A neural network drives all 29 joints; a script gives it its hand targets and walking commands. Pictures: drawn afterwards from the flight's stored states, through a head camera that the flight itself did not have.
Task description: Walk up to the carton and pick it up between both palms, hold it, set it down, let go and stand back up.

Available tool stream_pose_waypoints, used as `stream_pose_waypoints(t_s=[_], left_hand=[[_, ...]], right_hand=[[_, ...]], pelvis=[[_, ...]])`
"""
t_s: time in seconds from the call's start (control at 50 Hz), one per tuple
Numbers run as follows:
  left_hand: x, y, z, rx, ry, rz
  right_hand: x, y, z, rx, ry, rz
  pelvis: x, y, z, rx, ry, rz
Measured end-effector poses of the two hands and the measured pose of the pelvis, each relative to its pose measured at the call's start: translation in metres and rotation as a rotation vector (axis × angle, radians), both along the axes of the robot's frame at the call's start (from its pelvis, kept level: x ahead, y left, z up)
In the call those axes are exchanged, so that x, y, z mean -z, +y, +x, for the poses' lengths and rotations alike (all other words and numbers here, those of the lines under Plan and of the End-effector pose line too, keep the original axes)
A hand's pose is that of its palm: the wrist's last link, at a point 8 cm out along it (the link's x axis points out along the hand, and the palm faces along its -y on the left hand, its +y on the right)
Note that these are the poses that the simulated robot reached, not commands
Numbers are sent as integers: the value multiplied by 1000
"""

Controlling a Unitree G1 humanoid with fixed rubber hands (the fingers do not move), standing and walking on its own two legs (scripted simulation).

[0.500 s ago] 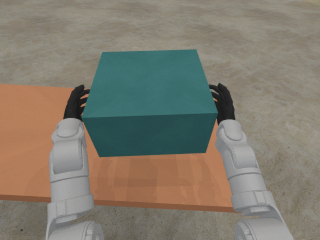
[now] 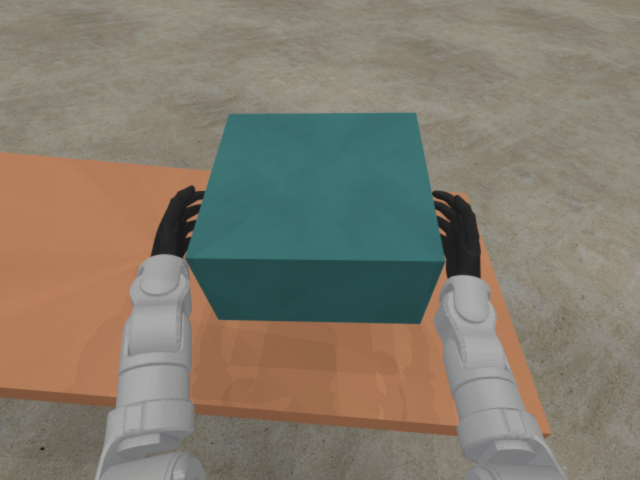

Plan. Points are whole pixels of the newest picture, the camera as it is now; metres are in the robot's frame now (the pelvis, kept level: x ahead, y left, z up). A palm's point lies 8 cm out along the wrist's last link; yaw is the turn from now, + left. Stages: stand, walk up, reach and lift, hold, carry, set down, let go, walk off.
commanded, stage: set down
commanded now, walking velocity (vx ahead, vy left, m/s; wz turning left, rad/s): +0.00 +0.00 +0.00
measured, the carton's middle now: (319, 213) +0.43 -0.03 +0.12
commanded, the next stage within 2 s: none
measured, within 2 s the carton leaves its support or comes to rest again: neither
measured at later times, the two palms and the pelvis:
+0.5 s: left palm (178, 245) +0.38 +0.15 +0.11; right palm (458, 266) +0.32 -0.20 +0.12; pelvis +0.01 +0.02 +0.00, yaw -1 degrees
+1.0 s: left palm (201, 242) +0.41 +0.13 +0.09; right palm (465, 274) +0.32 -0.22 +0.10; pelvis +0.01 +0.01 +0.00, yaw -2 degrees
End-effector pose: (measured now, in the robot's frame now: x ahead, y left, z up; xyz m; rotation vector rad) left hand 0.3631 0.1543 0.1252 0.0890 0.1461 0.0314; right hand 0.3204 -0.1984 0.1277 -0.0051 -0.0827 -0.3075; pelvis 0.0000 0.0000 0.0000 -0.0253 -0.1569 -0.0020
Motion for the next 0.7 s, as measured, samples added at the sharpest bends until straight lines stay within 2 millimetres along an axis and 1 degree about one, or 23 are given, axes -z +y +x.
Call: stream_pose_waypoints(t_s=[0.12, 0.24, 0.38, 0.46, 0.58, 0.7], left_hand=[[0, -8, 9, 25, -11, -3], [-4, -5, 11, 34, -18, -13], [8, 0, 14, 42, 31, 1], [10, 0, 17, 52, 32, 6], [12, -9, 25, 77, 46, 15], [10, -21, 34, 100, 44, 20]], right_hand=[[-2, -6, -1, 25, -15, 5], [-9, -3, -2, 37, -22, -3], [2, 3, -2, 46, 26, -2], [5, 3, -1, 55, 27, 2], [10, -4, -2, 80, 39, 12], [11, -14, -1, 102, 36, 19]], pelvis=[[0, 4, 10, 5, 4, -7], [1, 7, 13, 9, -7, -8], [1, 13, 12, 14, -15, -8], [1, 15, 11, 16, -8, -9], [0, 17, 9, 19, 1, -7], [0, 15, 10, 25, 9, -6]])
